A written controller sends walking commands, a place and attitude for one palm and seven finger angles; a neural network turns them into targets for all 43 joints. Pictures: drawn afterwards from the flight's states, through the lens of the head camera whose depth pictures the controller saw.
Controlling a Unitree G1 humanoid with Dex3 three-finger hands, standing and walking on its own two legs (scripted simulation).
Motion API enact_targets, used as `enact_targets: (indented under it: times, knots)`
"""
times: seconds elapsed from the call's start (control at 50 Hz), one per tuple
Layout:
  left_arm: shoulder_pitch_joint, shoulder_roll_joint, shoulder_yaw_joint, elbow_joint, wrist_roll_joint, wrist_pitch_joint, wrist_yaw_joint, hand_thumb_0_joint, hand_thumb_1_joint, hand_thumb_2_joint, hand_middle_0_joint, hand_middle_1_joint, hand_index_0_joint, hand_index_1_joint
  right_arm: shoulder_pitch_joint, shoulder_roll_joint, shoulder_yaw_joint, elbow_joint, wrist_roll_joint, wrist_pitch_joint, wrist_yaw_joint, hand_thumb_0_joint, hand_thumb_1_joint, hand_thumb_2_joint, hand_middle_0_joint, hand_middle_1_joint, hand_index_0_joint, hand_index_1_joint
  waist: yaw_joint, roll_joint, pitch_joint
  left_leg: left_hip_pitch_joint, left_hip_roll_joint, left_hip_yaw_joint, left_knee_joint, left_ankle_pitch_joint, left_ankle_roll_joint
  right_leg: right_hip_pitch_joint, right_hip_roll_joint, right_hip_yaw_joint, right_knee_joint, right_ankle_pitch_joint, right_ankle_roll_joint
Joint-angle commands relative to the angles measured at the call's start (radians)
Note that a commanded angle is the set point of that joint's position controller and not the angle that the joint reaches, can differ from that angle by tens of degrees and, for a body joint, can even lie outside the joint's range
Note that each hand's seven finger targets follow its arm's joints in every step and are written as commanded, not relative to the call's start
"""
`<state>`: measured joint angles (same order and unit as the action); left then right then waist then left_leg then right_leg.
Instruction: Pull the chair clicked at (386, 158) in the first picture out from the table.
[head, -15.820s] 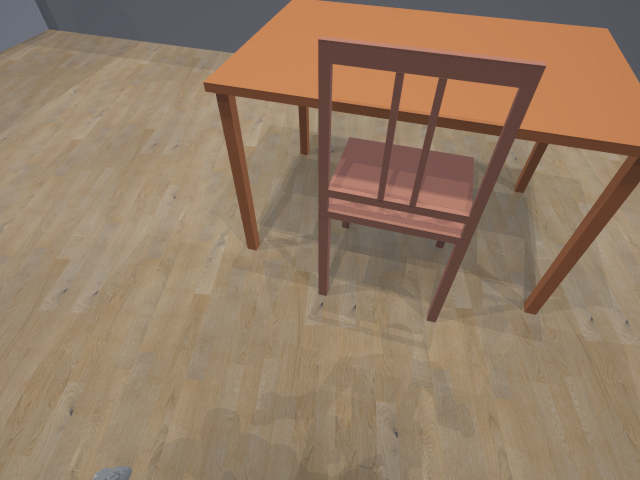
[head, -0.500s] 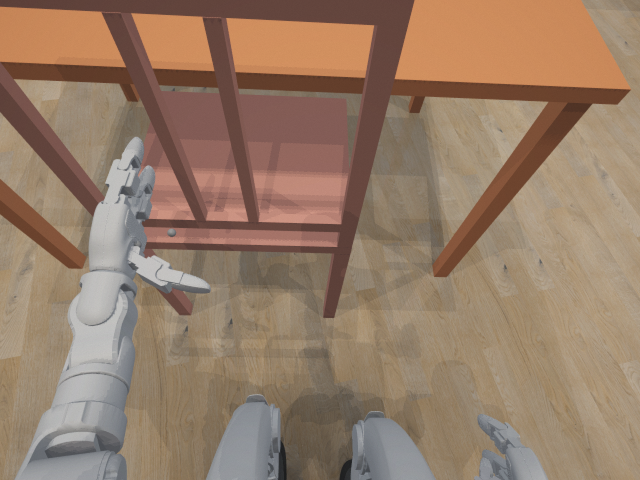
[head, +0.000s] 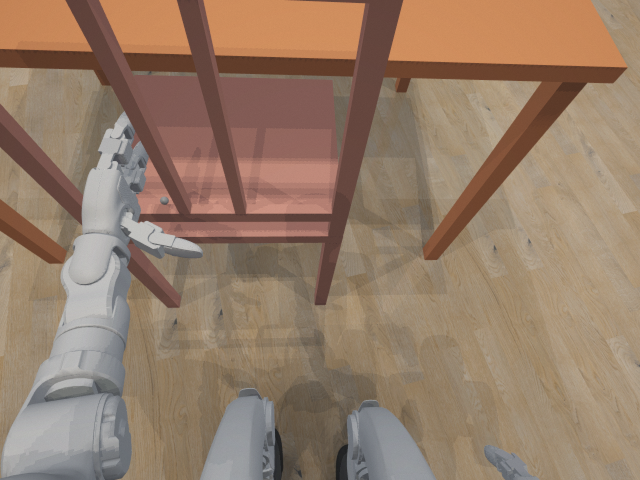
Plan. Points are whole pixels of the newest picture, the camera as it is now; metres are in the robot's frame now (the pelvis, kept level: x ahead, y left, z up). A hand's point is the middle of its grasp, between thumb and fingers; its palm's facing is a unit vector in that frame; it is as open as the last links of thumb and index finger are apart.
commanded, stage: push the fingers through the gap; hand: left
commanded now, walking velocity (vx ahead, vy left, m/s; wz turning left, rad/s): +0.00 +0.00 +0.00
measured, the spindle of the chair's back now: (149, 134) +0.52 +0.21 +0.06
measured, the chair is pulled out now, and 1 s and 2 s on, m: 0.00 0.00 0.00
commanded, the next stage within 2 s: hook a spindle and tug to test in 0.88 s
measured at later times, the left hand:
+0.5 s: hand (167, 166) +0.49 +0.19 +0.03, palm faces +0.02 -1.00 -0.03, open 16.9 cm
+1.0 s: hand (170, 167) +0.49 +0.19 +0.03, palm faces +0.01 -1.00 -0.04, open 16.9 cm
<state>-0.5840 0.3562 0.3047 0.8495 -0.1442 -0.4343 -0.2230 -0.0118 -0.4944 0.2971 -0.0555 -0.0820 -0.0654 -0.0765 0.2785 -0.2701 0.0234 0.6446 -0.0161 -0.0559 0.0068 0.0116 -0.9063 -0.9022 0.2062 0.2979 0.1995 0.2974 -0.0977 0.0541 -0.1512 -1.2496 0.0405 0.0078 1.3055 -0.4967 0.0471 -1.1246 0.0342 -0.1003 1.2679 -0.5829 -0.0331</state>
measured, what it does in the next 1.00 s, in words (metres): stands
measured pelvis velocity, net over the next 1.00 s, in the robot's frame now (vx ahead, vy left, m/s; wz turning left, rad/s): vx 0.00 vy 0.00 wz -0.01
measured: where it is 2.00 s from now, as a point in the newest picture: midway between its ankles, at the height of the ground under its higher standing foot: outside the picture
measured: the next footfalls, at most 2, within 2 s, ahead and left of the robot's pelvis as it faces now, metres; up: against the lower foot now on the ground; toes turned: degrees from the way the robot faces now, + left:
none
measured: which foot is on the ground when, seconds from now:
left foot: down 0.00-1.00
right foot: down 0.00-1.00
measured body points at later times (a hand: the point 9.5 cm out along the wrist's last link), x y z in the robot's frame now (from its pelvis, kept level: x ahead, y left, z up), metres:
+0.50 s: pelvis +0.00 +0.01 -0.01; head +0.15 +0.03 +0.42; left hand +0.48 +0.24 +0.04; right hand +0.05 -0.26 -0.12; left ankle +0.06 +0.09 -0.61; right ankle +0.01 -0.11 -0.61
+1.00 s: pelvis +0.00 +0.00 +0.00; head +0.15 +0.02 +0.42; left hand +0.48 +0.24 +0.04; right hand +0.05 -0.26 -0.12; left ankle +0.06 +0.09 -0.61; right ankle +0.01 -0.11 -0.61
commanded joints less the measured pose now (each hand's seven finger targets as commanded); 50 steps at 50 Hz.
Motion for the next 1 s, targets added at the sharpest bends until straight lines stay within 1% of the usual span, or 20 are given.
enact_targets:
  times: [0.0, 0.04, 0.12, 0.16, 0.18, 0.28, 0.34, 0.4, 0.44, 0.5, 0.52, 0.56, 0.58, 0.64, 0.7, 0.74, 0.78, 0.88, 0.94, 0.98]
  knots:
    - [-0.368, 0.222, 0.066, -0.243, -0.011, -0.094, 0.018, 0.000, -0.500, 0.300, -0.060, -0.080, -0.060, -0.080, 0.120, -0.165, -0.066, -0.068, -0.005, -0.029, -0.006, 0.000, -0.900, -0.900, 0.200, 0.300, 0.200, 0.300, -0.018, 0.076, -0.533, 0.533, -0.014, -0.104, -0.131, 0.372, -0.027, 0.111, 0.008, 0.072, -0.172, 0.323, -0.004]
    - [-0.369, 0.223, 0.071, -0.182, -0.003, -0.092, 0.025, 0.000, -0.500, 0.300, -0.060, -0.080, -0.060, -0.080, 0.123, -0.165, -0.064, -0.058, -0.006, -0.023, -0.004, 0.000, -0.900, -0.900, 0.200, 0.300, 0.200, 0.300, -0.033, 0.029, -0.489, 0.475, -0.013, -0.097, -0.125, 0.332, -0.020, 0.105, 0.010, 0.074, -0.174, 0.304, 0.001]
    - [-0.395, 0.237, 0.082, -0.089, 0.017, -0.083, 0.022, 0.000, -0.500, 0.300, -0.060, -0.080, -0.060, -0.080, 0.134, -0.168, -0.061, -0.050, -0.009, -0.009, 0.001, 0.000, -0.900, -0.900, 0.200, 0.300, 0.200, 0.300, -0.036, 0.045, -0.446, 0.425, -0.014, -0.089, -0.120, 0.284, -0.019, 0.084, 0.010, 0.078, -0.174, 0.265, 0.000]
    - [-0.406, 0.276, 0.106, -0.109, 0.019, -0.091, 0.015, 0.000, -0.500, 0.300, -0.060, -0.080, -0.060, -0.080, 0.137, -0.173, -0.061, -0.062, -0.010, -0.003, 0.000, 0.000, -0.900, -0.900, 0.200, 0.300, 0.200, 0.300, -0.027, 0.072, -0.488, 0.450, -0.013, -0.092, -0.120, 0.319, -0.018, 0.091, 0.011, 0.075, -0.160, 0.288, -0.005]
    - [-0.429, 0.250, 0.073, -0.130, 0.023, -0.095, 0.008, 0.000, -0.500, 0.300, -0.060, -0.080, -0.060, -0.080, 0.135, -0.168, -0.060, -0.065, -0.009, 0.000, 0.004, 0.000, -0.900, -0.900, 0.200, 0.300, 0.200, 0.300, -0.028, 0.110, -0.502, 0.494, -0.011, -0.098, -0.126, 0.341, -0.024, 0.073, 0.009, 0.073, -0.162, 0.292, -0.007]
    - [-0.507, 0.229, 0.058, -0.099, 0.019, -0.098, 0.006, 0.000, -0.500, 0.300, -0.060, -0.080, -0.060, -0.080, 0.152, -0.174, -0.065, -0.049, -0.012, 0.011, 0.004, 0.000, -0.900, -0.900, 0.200, 0.300, 0.200, 0.300, -0.060, 0.093, -0.502, 0.528, -0.003, -0.121, -0.122, 0.342, -0.025, 0.014, 0.014, 0.060, -0.164, 0.267, -0.003]
    - [-0.542, 0.259, 0.085, -0.063, 0.022, -0.097, 0.016, 0.000, -0.500, 0.300, -0.060, -0.080, -0.060, -0.080, 0.164, -0.178, -0.065, -0.037, -0.015, 0.016, 0.002, 0.000, -0.900, -0.900, 0.200, 0.300, 0.200, 0.300, -0.064, 0.070, -0.498, 0.506, -0.004, -0.121, -0.118, 0.324, -0.021, 0.021, 0.015, 0.061, -0.168, 0.255, -0.002]
    - [-0.589, 0.286, 0.094, -0.053, 0.037, -0.108, 0.023, 0.000, -0.500, 0.300, -0.060, -0.080, -0.060, -0.080, 0.167, -0.177, -0.060, -0.033, -0.021, 0.022, 0.004, 0.000, -0.900, -0.900, 0.200, 0.300, 0.200, 0.300, -0.064, 0.112, -0.517, 0.517, -0.003, -0.124, -0.110, 0.337, -0.024, 0.003, 0.014, 0.060, -0.155, 0.255, -0.004]
    - [-0.601, 0.278, 0.086, -0.041, 0.045, -0.110, 0.026, 0.000, -0.500, 0.300, -0.060, -0.080, -0.060, -0.080, 0.172, -0.175, -0.059, -0.033, -0.024, 0.027, 0.007, 0.000, -0.900, -0.900, 0.200, 0.300, 0.200, 0.300, -0.070, 0.109, -0.523, 0.525, -0.002, -0.127, -0.109, 0.349, -0.023, -0.002, 0.015, 0.058, -0.154, 0.260, -0.004]
    - [-0.550, 0.285, 0.100, -0.042, 0.051, -0.108, 0.029, 0.000, -0.500, 0.300, -0.060, -0.080, -0.060, -0.080, 0.180, -0.177, -0.063, -0.043, -0.026, 0.038, 0.015, 0.000, -0.900, -0.900, 0.200, 0.300, 0.200, 0.300, -0.049, 0.148, -0.557, 0.574, 0.001, -0.136, -0.117, 0.399, -0.032, -0.004, 0.016, 0.053, -0.151, 0.277, -0.009]
    - [-0.535, 0.257, 0.076, -0.052, 0.050, -0.102, 0.027, 0.000, -0.500, 0.300, -0.060, -0.080, -0.060, -0.080, 0.177, -0.174, -0.063, -0.049, -0.026, 0.042, 0.019, 0.000, -0.900, -0.900, 0.200, 0.300, 0.200, 0.300, -0.053, 0.146, -0.567, 0.586, 0.003, -0.136, -0.121, 0.411, -0.034, -0.001, 0.017, 0.051, -0.152, 0.289, -0.008]
    - [-0.490, 0.259, 0.086, -0.051, 0.046, -0.091, 0.028, 0.000, -0.500, 0.300, -0.060, -0.080, -0.060, -0.080, 0.180, -0.173, -0.064, -0.059, -0.022, 0.051, 0.021, 0.000, -0.900, -0.900, 0.200, 0.300, 0.200, 0.300, -0.046, 0.115, -0.570, 0.579, 0.002, -0.135, -0.126, 0.428, -0.031, 0.025, 0.020, 0.050, -0.154, 0.307, -0.008]
    - [-0.457, 0.246, 0.089, -0.030, 0.039, -0.078, 0.029, 0.000, -0.500, 0.300, -0.060, -0.080, -0.060, -0.080, 0.179, -0.172, -0.063, -0.060, -0.020, 0.057, 0.024, 0.000, -0.900, -0.900, 0.200, 0.300, 0.200, 0.300, -0.049, 0.086, -0.549, 0.554, 0.001, -0.127, -0.129, 0.416, -0.028, 0.039, 0.020, 0.050, -0.164, 0.314, -0.004]
    - [-0.493, 0.283, 0.111, -0.017, 0.039, -0.067, 0.034, 0.000, -0.500, 0.300, -0.060, -0.080, -0.060, -0.080, 0.176, -0.171, -0.059, -0.058, -0.015, 0.067, 0.019, 0.000, -0.900, -0.900, 0.200, 0.300, 0.200, 0.300, -0.061, 0.024, -0.483, 0.435, -0.004, -0.101, -0.122, 0.333, -0.014, 0.086, 0.018, 0.067, -0.173, 0.302, 0.004]
    - [-0.561, 0.315, 0.127, -0.071, 0.045, -0.099, 0.041, 0.000, -0.500, 0.300, -0.060, -0.080, -0.060, -0.080, 0.172, -0.168, -0.057, -0.059, -0.019, 0.062, 0.017, 0.000, -0.900, -0.900, 0.200, 0.300, 0.200, 0.300, -0.054, 0.090, -0.502, 0.453, -0.007, -0.097, -0.117, 0.320, -0.015, 0.073, 0.018, 0.076, -0.169, 0.282, 0.001]
    - [-0.562, 0.304, 0.113, -0.104, 0.050, -0.125, 0.043, 0.000, -0.500, 0.300, -0.060, -0.080, -0.060, -0.080, 0.172, -0.163, -0.058, -0.061, -0.021, 0.059, 0.017, 0.000, -0.900, -0.900, 0.200, 0.300, 0.200, 0.300, -0.050, 0.124, -0.526, 0.507, -0.006, -0.104, -0.120, 0.356, -0.021, 0.066, 0.020, 0.074, -0.166, 0.298, -0.004]
    - [-0.583, 0.276, 0.086, -0.125, 0.048, -0.140, 0.040, 0.000, -0.500, 0.300, -0.060, -0.080, -0.060, -0.080, 0.173, -0.163, -0.061, -0.051, -0.024, 0.055, 0.018, 0.000, -0.900, -0.900, 0.200, 0.300, 0.200, 0.300, -0.062, 0.145, -0.551, 0.563, -0.002, -0.115, -0.117, 0.389, -0.025, 0.039, 0.020, 0.067, -0.165, 0.307, -0.004]
    - [-0.504, 0.236, 0.070, 0.005, 0.040, -0.098, 0.016, 0.000, -0.500, 0.300, -0.060, -0.080, -0.060, -0.080, 0.179, -0.169, -0.062, -0.035, -0.017, 0.060, 0.015, 0.000, -0.900, -0.900, 0.200, 0.300, 0.200, 0.300, -0.071, 0.080, -0.489, 0.511, -0.004, -0.112, -0.121, 0.353, -0.020, 0.036, 0.019, 0.060, -0.175, 0.289, -0.002]
    - [-0.498, 0.266, 0.092, 0.002, 0.037, -0.082, 0.015, 0.000, -0.500, 0.300, -0.060, -0.080, -0.060, -0.080, 0.173, -0.171, -0.061, -0.046, -0.016, 0.066, 0.012, 0.000, -0.900, -0.900, 0.200, 0.300, 0.200, 0.300, -0.058, 0.080, -0.488, 0.481, -0.006, -0.101, -0.123, 0.339, -0.017, 0.058, 0.014, 0.068, -0.179, 0.292, -0.001]
    - [-0.518, 0.254, 0.082, -0.032, 0.031, -0.092, 0.018, 0.000, -0.500, 0.300, -0.078, -0.135, -0.078, -0.135, 0.166, -0.167, -0.060, -0.051, -0.015, 0.063, 0.015, 0.000, -0.900, -0.900, 0.200, 0.300, 0.200, 0.300, -0.057, 0.106, -0.503, 0.516, -0.006, -0.108, -0.125, 0.349, -0.020, 0.040, 0.015, 0.065, -0.176, 0.287, -0.003]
